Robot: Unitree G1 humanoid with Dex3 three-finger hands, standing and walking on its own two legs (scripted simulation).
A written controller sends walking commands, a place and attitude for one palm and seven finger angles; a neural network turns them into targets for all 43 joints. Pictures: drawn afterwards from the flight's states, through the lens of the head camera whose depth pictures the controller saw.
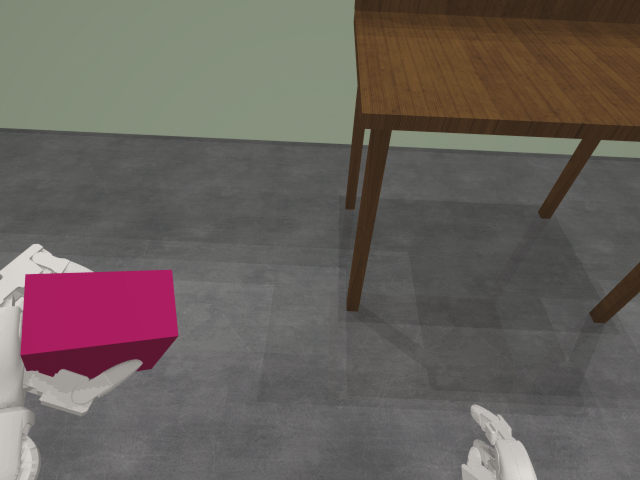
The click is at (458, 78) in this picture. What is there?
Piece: table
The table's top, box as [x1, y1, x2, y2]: [354, 10, 639, 141]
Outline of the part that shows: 354,12 354,35 360,128 639,141 639,24 355,10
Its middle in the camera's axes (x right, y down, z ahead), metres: +0.62 -0.48 +1.07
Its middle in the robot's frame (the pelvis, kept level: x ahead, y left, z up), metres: +1.16 -0.55 +0.04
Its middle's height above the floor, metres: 0.81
